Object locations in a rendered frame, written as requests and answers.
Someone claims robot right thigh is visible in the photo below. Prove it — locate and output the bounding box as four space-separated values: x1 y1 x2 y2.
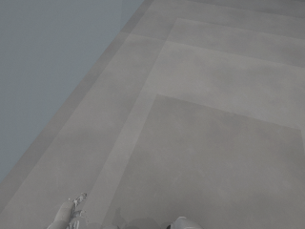
170 218 204 229

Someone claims left robot hand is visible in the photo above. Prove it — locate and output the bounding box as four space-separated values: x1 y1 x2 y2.
53 193 89 229

